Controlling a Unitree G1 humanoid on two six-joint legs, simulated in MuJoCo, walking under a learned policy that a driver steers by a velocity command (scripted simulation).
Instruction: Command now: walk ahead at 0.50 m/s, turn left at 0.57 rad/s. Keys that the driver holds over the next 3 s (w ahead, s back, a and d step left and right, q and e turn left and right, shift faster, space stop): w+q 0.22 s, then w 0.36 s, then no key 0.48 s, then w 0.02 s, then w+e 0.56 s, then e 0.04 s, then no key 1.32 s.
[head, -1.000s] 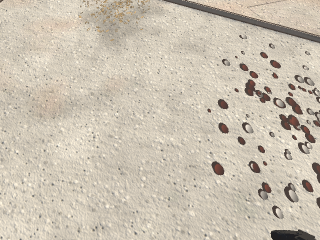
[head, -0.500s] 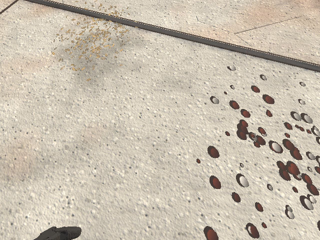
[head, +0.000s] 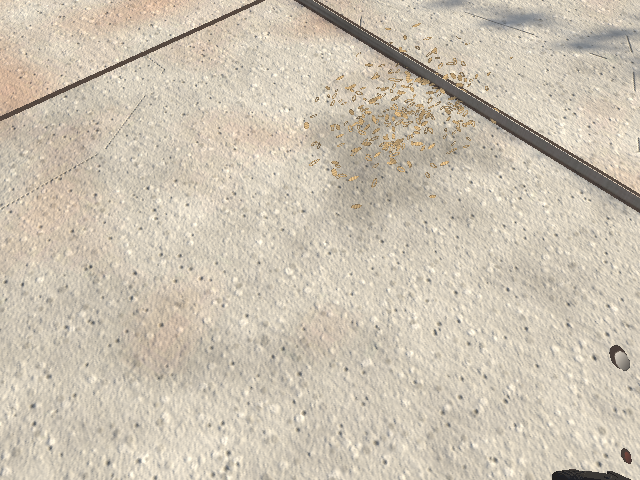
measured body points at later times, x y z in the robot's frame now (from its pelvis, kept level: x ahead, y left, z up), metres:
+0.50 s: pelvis +0.29 +0.02 +0.01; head +0.31 +0.03 +0.46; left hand +0.46 +0.29 -0.07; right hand +0.36 -0.26 -0.10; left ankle +0.13 +0.09 -0.72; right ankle +0.46 -0.07 -0.71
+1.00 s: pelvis +0.49 +0.05 +0.02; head +0.51 +0.07 +0.47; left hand +0.50 +0.33 -0.12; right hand +0.72 -0.15 -0.08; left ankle +0.54 +0.19 -0.72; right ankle +0.46 -0.07 -0.72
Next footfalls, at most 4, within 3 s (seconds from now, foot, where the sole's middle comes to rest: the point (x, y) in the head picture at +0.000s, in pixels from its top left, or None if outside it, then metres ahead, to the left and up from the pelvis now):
0.52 right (370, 458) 0.50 -0.06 -0.76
0.96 left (249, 413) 0.58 0.20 -0.76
1.40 right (367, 409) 0.60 -0.05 -0.76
1.80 left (287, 277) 0.93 0.15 -0.76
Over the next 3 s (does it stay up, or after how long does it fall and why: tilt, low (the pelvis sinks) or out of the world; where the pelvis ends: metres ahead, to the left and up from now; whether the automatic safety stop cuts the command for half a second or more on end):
stays up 0.87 0.02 0.02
